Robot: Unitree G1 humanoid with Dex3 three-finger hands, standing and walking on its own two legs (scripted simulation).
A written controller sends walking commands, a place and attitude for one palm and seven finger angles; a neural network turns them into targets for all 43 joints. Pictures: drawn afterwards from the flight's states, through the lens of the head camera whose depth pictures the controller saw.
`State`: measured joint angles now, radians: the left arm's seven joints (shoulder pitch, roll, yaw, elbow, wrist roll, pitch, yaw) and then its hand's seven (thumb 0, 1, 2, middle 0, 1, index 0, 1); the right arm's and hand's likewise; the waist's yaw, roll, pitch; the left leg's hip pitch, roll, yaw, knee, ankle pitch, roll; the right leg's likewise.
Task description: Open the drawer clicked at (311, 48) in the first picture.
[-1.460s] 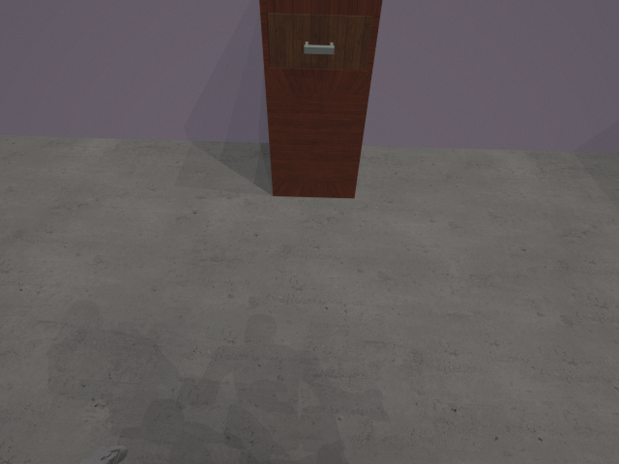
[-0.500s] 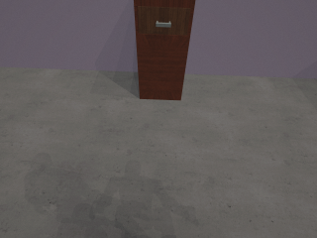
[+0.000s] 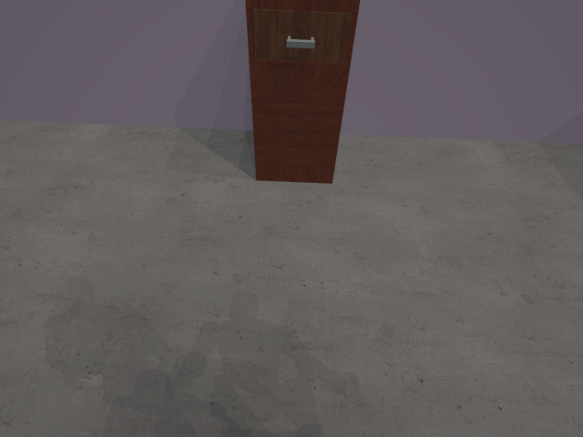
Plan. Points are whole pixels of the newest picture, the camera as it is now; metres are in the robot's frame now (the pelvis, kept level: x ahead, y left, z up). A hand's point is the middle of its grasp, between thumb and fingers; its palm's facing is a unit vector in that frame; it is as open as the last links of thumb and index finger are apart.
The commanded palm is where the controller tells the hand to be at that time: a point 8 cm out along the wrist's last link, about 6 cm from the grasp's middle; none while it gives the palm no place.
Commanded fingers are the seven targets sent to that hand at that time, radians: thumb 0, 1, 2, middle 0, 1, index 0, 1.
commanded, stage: walk to a spot facing it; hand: left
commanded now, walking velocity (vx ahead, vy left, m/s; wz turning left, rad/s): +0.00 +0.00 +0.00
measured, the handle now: (300, 41) +1.43 +0.05 -0.04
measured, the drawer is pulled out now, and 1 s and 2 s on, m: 0.00 0.00 0.00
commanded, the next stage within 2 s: turn to face it in 1.52 s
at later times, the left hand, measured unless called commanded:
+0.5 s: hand out of the picture +0.09 +0.15 -0.18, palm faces -0.08 -0.97 -0.22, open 7.4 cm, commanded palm none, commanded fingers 0.00 0.90 0.90 -0.20 -0.30 -0.20 -0.30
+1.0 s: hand (223, 388) +0.24 +0.14 -0.20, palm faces -0.16 -0.98 -0.14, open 7.4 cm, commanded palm none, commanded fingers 0.00 0.90 0.90 -0.20 -0.30 -0.20 -0.30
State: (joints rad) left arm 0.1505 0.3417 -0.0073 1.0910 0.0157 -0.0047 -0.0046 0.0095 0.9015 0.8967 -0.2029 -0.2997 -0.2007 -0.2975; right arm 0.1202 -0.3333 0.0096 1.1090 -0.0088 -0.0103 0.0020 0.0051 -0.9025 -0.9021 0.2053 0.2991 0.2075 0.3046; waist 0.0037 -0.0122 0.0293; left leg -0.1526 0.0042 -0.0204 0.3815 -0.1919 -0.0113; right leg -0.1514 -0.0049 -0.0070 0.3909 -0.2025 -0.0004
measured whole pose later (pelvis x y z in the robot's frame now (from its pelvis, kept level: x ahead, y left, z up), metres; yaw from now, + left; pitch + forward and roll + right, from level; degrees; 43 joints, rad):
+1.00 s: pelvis +0.30 -0.04 -0.03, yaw -16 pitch -2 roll +0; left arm 0.48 0.14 0.04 1.16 0.01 -0.05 0.02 0.01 0.90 0.90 -0.20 -0.30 -0.20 -0.30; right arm 0.11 -0.12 -0.03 0.99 -0.02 -0.08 0.01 0.00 -0.91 -0.90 0.20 0.30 0.21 0.30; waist 0.03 -0.04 0.05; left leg -0.41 0.04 0.18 0.69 -0.25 0.08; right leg -0.17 0.03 0.04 1.10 -0.48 -0.06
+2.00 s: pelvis +0.64 -0.17 -0.03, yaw -18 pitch -1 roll -2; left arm 0.24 0.18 0.06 1.03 0.02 0.01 0.02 0.01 0.91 0.90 -0.20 -0.30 -0.20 -0.30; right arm 0.21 -0.17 -0.04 1.00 -0.02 0.01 0.01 0.01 -0.92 -0.90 0.20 0.30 0.20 0.30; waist 0.00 -0.05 0.05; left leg -0.39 0.06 0.13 0.69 -0.28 0.05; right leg -0.22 -0.09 -0.24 0.74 -0.47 0.02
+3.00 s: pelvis +0.64 -0.20 -0.01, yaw +3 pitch +0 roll +0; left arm 0.41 0.20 0.05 1.08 0.03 -0.01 0.00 0.01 0.91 0.90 -0.20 -0.30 -0.20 -0.30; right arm 0.18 -0.20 -0.04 1.00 -0.02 0.01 0.02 0.01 -0.91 -0.90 0.20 0.30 0.20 0.30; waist 0.07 -0.02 0.02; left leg -0.19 0.05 0.09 0.51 -0.36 -0.01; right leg -0.20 -0.11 -0.19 0.50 -0.29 0.02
